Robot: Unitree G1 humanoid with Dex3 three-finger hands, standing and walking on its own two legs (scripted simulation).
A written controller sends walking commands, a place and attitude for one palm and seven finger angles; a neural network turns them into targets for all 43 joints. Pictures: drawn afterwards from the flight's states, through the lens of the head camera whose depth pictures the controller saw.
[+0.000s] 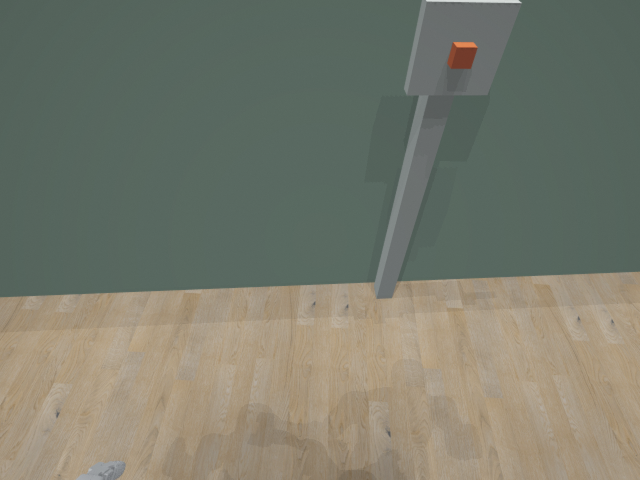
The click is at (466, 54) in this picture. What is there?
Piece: button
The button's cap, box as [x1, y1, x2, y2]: [447, 42, 477, 68]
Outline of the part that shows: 453,42 447,63 451,68 470,68 477,47 473,42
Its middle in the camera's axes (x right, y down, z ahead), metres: +0.28 -0.36 +0.76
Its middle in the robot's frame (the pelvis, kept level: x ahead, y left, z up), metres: +0.85 -0.23 +0.16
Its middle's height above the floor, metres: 0.93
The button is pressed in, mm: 0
